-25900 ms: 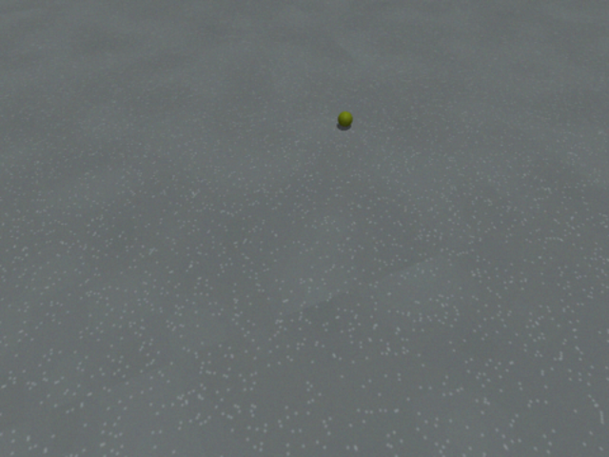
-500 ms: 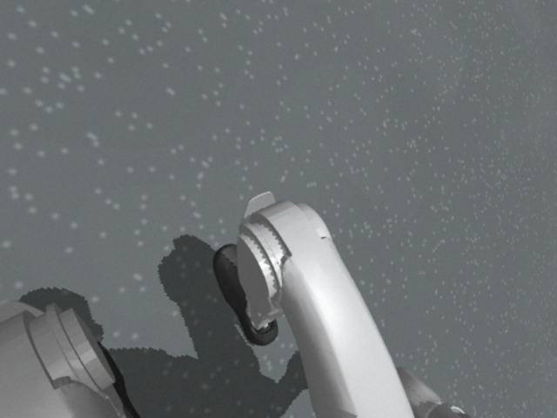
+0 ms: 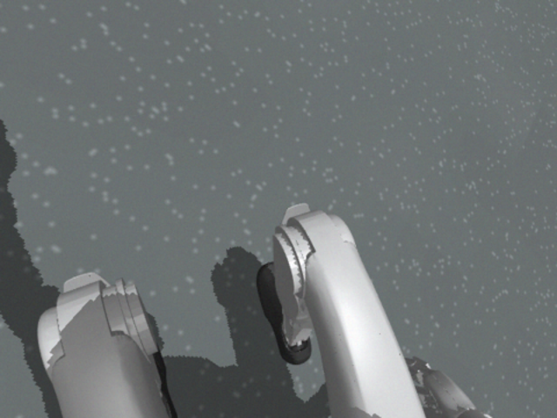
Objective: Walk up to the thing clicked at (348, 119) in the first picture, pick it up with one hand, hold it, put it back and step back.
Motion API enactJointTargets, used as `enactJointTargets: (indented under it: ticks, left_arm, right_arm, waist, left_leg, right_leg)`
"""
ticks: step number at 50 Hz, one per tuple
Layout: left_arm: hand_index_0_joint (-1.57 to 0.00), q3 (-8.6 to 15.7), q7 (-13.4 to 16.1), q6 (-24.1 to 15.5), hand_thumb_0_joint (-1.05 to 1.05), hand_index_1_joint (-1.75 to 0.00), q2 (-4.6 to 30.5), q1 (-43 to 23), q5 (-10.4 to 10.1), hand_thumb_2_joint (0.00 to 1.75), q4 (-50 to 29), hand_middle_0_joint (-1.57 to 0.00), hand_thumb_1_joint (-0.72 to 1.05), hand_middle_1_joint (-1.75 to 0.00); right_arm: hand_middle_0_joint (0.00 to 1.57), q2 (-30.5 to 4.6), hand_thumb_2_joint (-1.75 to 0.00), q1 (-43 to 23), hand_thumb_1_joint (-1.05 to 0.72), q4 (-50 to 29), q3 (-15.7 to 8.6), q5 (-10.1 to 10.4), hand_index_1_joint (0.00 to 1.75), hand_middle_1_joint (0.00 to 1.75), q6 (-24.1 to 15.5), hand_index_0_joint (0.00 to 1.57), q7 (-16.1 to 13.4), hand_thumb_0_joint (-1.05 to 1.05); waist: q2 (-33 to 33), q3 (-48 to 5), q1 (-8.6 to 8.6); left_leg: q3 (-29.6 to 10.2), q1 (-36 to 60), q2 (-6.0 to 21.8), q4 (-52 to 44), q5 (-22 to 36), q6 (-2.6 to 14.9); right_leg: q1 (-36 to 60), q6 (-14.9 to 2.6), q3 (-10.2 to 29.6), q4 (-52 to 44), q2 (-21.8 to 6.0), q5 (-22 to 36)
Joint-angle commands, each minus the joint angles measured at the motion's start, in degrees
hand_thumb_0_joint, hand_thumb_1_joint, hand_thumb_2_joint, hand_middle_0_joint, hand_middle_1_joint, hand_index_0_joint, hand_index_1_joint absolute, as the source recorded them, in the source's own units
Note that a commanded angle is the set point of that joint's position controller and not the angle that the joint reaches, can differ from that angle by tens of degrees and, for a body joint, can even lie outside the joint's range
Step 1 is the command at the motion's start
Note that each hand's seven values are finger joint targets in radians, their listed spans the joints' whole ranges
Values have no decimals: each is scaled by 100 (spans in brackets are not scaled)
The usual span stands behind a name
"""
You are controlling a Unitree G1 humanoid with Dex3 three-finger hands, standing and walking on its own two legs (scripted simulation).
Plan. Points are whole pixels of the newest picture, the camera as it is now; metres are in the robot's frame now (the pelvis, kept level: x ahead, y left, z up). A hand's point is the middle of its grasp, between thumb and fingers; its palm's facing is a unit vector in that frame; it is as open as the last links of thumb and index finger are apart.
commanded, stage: settle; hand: left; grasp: from above
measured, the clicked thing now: out of the picture +0.54 +0.31 -0.18
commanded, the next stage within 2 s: lift in 0.20 s
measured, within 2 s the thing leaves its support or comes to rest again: neither
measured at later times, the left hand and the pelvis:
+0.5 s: hand out of the picture +0.51 +0.31 -0.11, palm faces -0.44 -0.10 -0.89, open 10.2 cm; pelvis -0.01 +0.00 +0.03, yaw +3 degrees
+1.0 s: hand out of the picture +0.42 +0.32 +0.04, palm faces -0.41 -0.12 -0.90, open 10.3 cm; pelvis -0.01 +0.00 +0.12, yaw +7 degrees
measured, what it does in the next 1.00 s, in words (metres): rises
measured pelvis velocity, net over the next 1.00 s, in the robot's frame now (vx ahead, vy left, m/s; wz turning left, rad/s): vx -0.01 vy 0.00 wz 0.13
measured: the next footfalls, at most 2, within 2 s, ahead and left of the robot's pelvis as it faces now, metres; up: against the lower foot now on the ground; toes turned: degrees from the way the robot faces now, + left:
none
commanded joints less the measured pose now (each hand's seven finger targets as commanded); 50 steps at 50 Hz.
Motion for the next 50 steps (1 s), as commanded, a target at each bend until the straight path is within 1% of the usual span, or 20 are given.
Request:
enactJointTargets:
  ticks: [1,3,6,12,14,15,16,17,18,20,25,27,32,34,35,37,38,40,46,50]
  left_arm:
    - [-106,264,226,13,0,-76,1452,-2180,40,84,-1225,-105,72,-77]
    - [-107,217,190,52,0,-79,1298,-2225,13,86,-1135,-105,74,-80]
    - [-110,213,125,116,0,-78,1299,-2255,-55,88,-1212,-109,77,-79]
    - [-111,119,-76,167,0,-81,1159,-2275,-166,91,-1194,-110,80,-82]
    - [-104,120,-159,148,0,-73,1200,-2155,-227,82,-1184,-101,68,-77]
    - [-106,110,-208,148,0,-79,1193,-2166,-223,77,-1269,-103,68,-82]
    - [-98,100,-252,140,0,-71,1170,-2211,-248,79,-1393,-95,61,-74]
    - [-102,132,-295,153,0,-79,1229,-2122,-235,75,-1388,-98,64,-82]
    - [-94,99,-335,160,0,-73,1140,-2078,-254,78,-1460,-90,58,-76]
    - [-99,144,-385,156,0,-82,1156,-2115,-291,76,-1720,-94,65,-87]
    - [-99,316,-525,275,0,-88,1110,-1910,-508,83,-2154,-94,67,-93]
    - [-101,294,-602,314,0,-90,1013,-1752,-553,85,-2269,-96,70,-95]
    - [-98,248,-823,263,0,-90,733,-1134,-668,87,-2450,-94,66,-94]
    - [-96,154,-961,139,0,-90,514,-1204,-819,87,-2838,-91,64,-95]
    - [-95,241,-1004,92,0,-91,609,-1154,-855,85,-3017,-90,64,-97]
    - [-93,103,-1079,8,0,-91,325,-937,-985,84,-3136,-88,62,-98]
    - [-92,192,-1070,-18,0,-93,457,-888,-987,84,-3303,-86,61,-99]
    - [-92,162,-1040,-38,0,-94,326,-761,-1084,84,-3498,-86,62,-101]
    - [-89,112,-813,141,0,-94,43,-207,-1159,85,-3721,-83,58,-100]
    - [-88,-4,-715,350,0,-93,-227,200,-1217,83,-3836,-82,57,-99]
  right_arm:
    - [20,-1704,-90,1258,-90,-35,-676,31,30,30,103,20,-154,0]
    - [20,-1651,-90,1311,-91,-42,-686,30,30,30,134,20,-168,0]
    - [20,-1571,-90,1298,-90,-59,-718,61,30,30,195,20,-226,0]
    - [20,-1529,-90,1369,-90,-1,-758,82,30,30,274,20,-325,0]
    - [20,-1514,-89,1327,-89,12,-751,85,30,30,302,20,-354,0]
    - [20,-1493,-91,1327,-93,9,-768,100,30,30,327,20,-377,0]
    - [20,-1507,-89,1317,-89,0,-778,119,30,30,350,20,-393,0]
    - [20,-1494,-91,1346,-93,-7,-798,127,30,30,376,20,-404,0]
    - [20,-1473,-89,1330,-89,-49,-815,139,30,30,395,20,-411,0]
    - [20,-1465,-91,1330,-92,-75,-864,179,30,30,440,20,-438,0]
    - [20,-1477,-91,1377,-92,-110,-1052,324,30,30,551,20,-483,0]
    - [20,-1400,-91,1357,-92,-122,-1099,361,30,30,588,20,-468,0]
    - [20,-1316,-91,1292,-92,-80,-1257,448,30,30,680,20,-525,0]
    - [20,-1265,-91,1241,-92,-77,-1325,475,30,30,682,20,-571,0]
    - [20,-1273,-91,1267,-92,-105,-1372,499,30,30,684,20,-599,0]
    - [20,-1178,-91,1185,-92,-124,-1400,521,30,30,668,20,-627,0]
    - [20,-1166,-91,1185,-92,-122,-1415,553,30,30,666,20,-655,0]
    - [20,-1079,-91,1097,-92,-184,-1447,580,30,30,663,20,-682,0]
    - [20,-967,-90,847,-91,-143,-1532,715,30,30,657,20,-787,0]
    - [20,-830,-90,662,-91,-86,-1550,788,30,30,621,20,-850,0]
  waist:
    - [2733,-4282,-146]
    - [2675,-4248,-214]
    - [2525,-4401,-153]
    - [2165,-4323,-232]
    - [2159,-4320,-134]
    - [2201,-4432,-94]
    - [2310,-4438,-59]
    - [2276,-4565,-9]
    - [2319,-4571,3]
    - [2399,-4698,86]
    - [2687,-5071,328]
    - [2676,-5323,413]
    - [2209,-4939,521]
    - [2076,-5040,509]
    - [2067,-5086,579]
    - [1997,-5023,603]
    - [2020,-5223,706]
    - [1952,-5331,744]
    - [1918,-5096,968]
    - [1639,-4838,1007]
  left_leg:
    - [593,3426,79,-1673,1292,-6]
    - [681,3259,41,-1646,1344,23]
    - [751,3241,51,-1755,1176,70]
    - [847,3027,37,-1736,1179,123]
    - [849,3023,41,-1809,1096,115]
    - [838,3117,52,-1858,1093,108]
    - [845,3159,46,-1883,1167,88]
    - [851,3244,43,-1914,1151,94]
    - [876,3289,43,-1951,1211,87]
    - [886,3399,31,-2056,1232,81]
    - [778,4076,4,-2423,1452,29]
    - [810,4248,15,-2539,1474,56]
    - [818,4147,-38,-2794,1181,119]
    - [850,4250,-13,-2879,1083,146]
    - [780,4398,-24,-3030,1029,139]
    - [773,4471,14,-3204,801,150]
    - [736,4630,13,-3344,810,145]
    - [747,4762,39,-3514,717,168]
    - [480,5433,119,-4382,501,126]
    - [473,5722,146,-4844,348,143]
  right_leg:
    - [1919,-563,-662,-1094,222,1194]
    - [2072,-570,-622,-1175,207,1239]
    - [2187,-544,-583,-1288,228,1098]
    - [2430,-523,-512,-1471,208,1108]
    - [2440,-547,-505,-1486,215,983]
    - [2418,-542,-507,-1491,220,970]
    - [2409,-564,-508,-1487,204,1009]
    - [2452,-568,-493,-1516,211,982]
    - [2507,-564,-478,-1546,196,1037]
    - [2524,-581,-460,-1585,181,1033]
    - [2311,-620,-422,-1631,112,1146]
    - [2445,-602,-380,-1662,111,1195]
    - [2473,-619,-263,-2005,70,944]
    - [2484,-608,-218,-2138,75,885]
    - [2483,-609,-194,-2198,57,845]
    - [2599,-575,-162,-2308,64,749]
    - [2716,-560,-150,-2349,65,784]
    - [2945,-514,-109,-2479,72,812]
    - [3293,-445,-132,-2819,83,812]
    - [3788,-397,-116,-3258,106,765]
